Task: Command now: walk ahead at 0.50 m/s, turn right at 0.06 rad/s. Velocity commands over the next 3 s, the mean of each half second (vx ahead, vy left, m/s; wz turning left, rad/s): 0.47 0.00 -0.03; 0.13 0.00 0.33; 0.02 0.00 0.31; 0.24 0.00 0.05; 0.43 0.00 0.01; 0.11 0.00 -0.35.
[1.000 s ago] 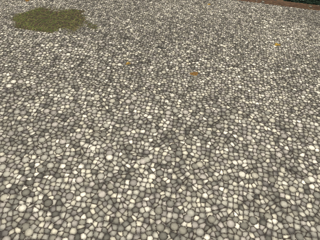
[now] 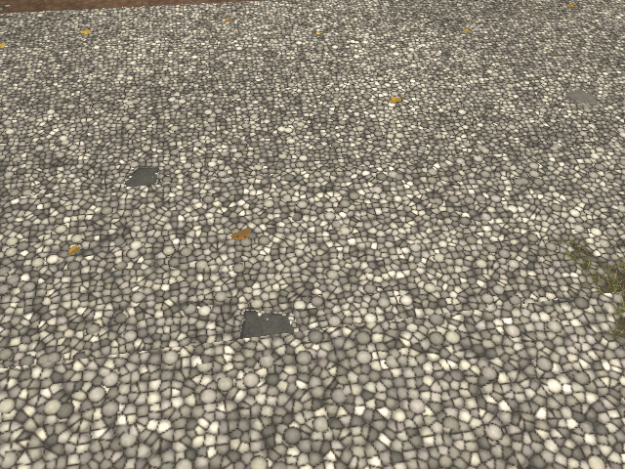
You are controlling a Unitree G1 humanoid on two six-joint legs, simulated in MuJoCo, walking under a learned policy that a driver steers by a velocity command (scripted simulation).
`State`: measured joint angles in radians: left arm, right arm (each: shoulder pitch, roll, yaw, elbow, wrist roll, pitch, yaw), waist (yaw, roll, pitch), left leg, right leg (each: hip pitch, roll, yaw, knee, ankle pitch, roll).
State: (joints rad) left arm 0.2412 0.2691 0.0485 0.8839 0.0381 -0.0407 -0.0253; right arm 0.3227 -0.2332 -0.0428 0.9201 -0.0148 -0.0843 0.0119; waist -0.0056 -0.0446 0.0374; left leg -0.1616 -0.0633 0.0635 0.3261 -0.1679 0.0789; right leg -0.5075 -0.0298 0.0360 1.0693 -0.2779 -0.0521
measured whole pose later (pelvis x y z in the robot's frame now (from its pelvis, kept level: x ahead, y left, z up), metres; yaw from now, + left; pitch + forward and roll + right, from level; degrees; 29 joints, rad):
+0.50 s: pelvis +0.25 -0.06 +0.00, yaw +0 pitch -1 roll +1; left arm 0.28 0.22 0.04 0.92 0.02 -0.08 0.00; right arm 0.28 -0.25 -0.05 0.92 -0.03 -0.03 0.00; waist -0.01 0.03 0.05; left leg -0.48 0.04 -0.01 1.08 -0.33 0.03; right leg -0.19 0.05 -0.09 0.36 -0.16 -0.10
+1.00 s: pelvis +0.34 -0.03 -0.01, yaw +12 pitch +1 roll -1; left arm 0.15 0.24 0.05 0.81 0.02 0.04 0.04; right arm 0.23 -0.25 -0.06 0.83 -0.01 0.03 -0.02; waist -0.02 -0.02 0.06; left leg -0.34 -0.09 -0.02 0.46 -0.13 0.10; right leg -0.50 0.00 0.02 1.12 -0.44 0.03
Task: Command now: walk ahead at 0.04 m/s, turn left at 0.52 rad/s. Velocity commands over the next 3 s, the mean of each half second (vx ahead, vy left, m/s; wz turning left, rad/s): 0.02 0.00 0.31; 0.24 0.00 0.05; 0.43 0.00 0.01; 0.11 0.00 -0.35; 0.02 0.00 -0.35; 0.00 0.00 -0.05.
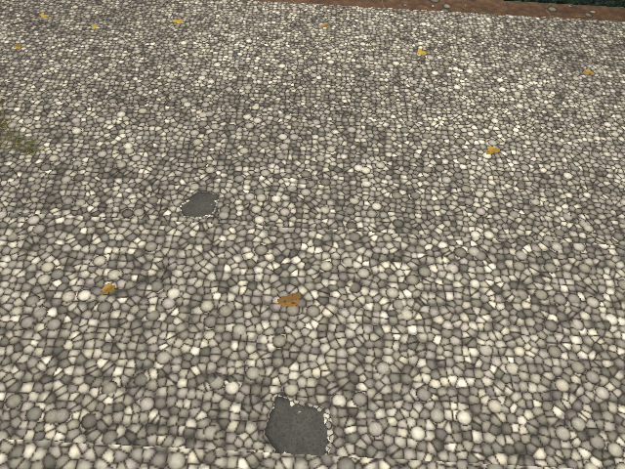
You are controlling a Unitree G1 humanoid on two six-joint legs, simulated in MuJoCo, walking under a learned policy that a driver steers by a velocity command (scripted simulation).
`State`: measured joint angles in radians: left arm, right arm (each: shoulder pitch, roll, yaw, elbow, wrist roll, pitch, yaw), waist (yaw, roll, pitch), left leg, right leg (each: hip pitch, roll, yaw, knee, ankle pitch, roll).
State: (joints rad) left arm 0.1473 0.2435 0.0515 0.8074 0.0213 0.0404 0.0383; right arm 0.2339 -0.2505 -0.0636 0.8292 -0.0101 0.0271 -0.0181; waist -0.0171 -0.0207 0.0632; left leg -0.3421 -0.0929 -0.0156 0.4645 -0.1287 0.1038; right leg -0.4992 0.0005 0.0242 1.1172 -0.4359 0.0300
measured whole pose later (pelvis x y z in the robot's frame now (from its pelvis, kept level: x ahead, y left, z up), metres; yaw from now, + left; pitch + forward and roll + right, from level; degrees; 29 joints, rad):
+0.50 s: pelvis -0.01 -0.05 +0.01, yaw +9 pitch +0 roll +1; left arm 0.25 0.21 0.01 0.77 0.02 0.00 0.03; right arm 0.22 -0.27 -0.07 0.81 -0.01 0.07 0.00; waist 0.00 0.05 0.01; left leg -0.37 -0.09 -0.13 0.82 -0.40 -0.03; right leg -0.20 0.03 -0.01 0.41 -0.22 -0.06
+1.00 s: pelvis +0.07 -0.06 +0.01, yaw +9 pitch +0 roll +0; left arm 0.38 0.26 0.05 0.84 0.03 -0.05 -0.01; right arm 0.30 -0.27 -0.06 0.89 -0.03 -0.02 0.02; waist 0.01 0.03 0.00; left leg -0.38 -0.01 -0.03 0.99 -0.36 0.08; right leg -0.17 0.06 -0.04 0.44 -0.27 -0.08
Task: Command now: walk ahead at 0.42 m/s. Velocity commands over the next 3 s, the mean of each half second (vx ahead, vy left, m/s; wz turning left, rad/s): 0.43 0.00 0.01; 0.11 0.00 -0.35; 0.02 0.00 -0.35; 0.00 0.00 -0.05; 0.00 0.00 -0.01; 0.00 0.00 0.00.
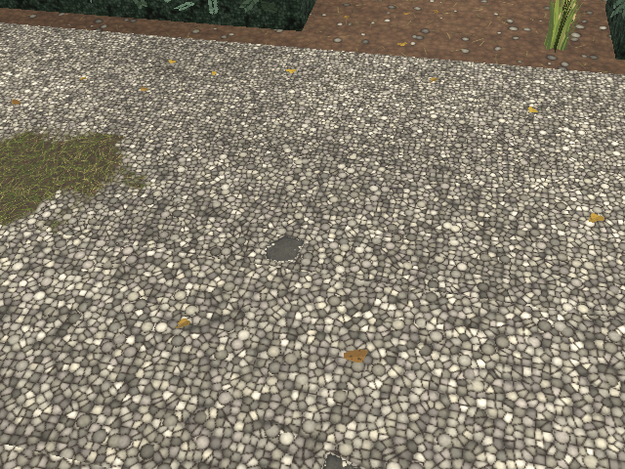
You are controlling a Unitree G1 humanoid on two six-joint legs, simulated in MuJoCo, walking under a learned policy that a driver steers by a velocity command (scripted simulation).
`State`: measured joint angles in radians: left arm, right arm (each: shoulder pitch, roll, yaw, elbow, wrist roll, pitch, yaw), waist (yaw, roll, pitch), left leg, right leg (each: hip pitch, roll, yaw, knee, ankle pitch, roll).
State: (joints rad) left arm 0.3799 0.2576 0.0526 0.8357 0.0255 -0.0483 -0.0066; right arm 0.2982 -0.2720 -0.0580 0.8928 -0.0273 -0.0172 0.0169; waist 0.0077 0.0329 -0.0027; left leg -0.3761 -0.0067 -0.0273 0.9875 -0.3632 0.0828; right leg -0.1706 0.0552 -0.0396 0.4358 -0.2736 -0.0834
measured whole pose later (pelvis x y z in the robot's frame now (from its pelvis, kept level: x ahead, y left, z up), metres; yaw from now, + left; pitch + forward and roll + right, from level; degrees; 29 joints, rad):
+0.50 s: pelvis +0.23 +0.05 +0.00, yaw +0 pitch -1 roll -1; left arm 0.32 0.24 0.05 0.92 0.01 -0.02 0.01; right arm 0.24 -0.23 -0.04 0.86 -0.01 -0.05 0.02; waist 0.01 -0.02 0.09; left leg -0.25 -0.07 0.08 0.46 -0.18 0.11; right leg -0.37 0.02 0.05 1.15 -0.38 -0.05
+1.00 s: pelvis +0.33 +0.02 -0.03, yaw -11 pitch +0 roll -1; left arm 0.17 0.27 0.08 0.79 0.03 0.11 0.00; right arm 0.28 -0.25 -0.03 0.79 -0.04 -0.03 -0.02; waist -0.02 0.00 0.01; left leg -0.20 0.07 0.24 0.71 -0.48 0.05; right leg -0.46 0.00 -0.05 1.06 -0.28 -0.01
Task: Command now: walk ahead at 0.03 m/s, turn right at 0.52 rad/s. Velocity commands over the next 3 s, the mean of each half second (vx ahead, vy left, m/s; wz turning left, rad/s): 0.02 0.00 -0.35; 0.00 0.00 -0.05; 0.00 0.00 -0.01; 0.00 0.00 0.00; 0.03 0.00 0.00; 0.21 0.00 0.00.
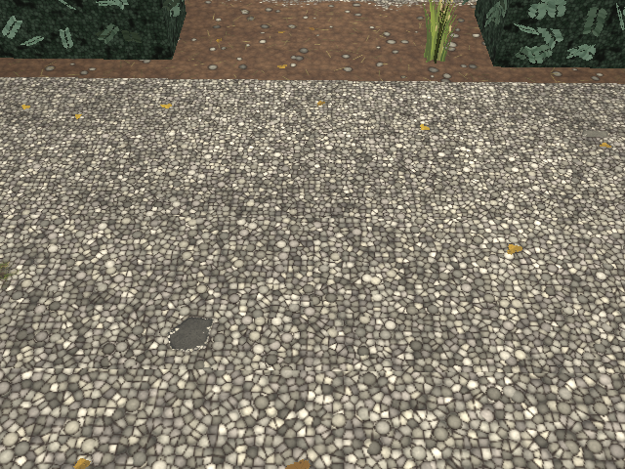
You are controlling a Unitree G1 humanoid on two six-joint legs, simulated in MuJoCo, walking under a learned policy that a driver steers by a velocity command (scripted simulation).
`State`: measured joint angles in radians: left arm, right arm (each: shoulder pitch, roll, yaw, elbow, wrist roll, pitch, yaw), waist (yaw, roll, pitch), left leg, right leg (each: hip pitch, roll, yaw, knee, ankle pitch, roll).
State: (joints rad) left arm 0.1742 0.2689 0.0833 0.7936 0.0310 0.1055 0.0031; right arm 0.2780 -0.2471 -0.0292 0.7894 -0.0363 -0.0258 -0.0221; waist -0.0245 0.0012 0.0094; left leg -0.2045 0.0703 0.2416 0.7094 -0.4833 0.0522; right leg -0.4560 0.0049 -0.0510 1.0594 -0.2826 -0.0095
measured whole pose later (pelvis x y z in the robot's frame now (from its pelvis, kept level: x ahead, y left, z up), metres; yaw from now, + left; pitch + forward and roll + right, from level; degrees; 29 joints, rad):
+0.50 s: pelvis +0.01 -0.01 +0.01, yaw -11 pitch +0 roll -1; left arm 0.20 0.23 0.00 0.74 0.01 0.04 0.02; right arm 0.22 -0.25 -0.03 0.78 0.00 0.09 -0.03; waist 0.00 0.02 0.00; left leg -0.22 0.00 0.00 0.65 -0.38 -0.02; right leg -0.21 0.09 0.05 0.57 -0.36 -0.07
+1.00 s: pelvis -0.03 +0.00 +0.04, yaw -11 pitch -1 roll +0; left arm 0.25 0.23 -0.01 0.97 0.00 0.02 0.01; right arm 0.22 -0.20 -0.01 0.96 0.00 0.02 -0.01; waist 0.01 0.00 0.01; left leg -0.07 -0.03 0.01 0.26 -0.18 0.03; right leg -0.11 0.04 0.05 0.28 -0.16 -0.03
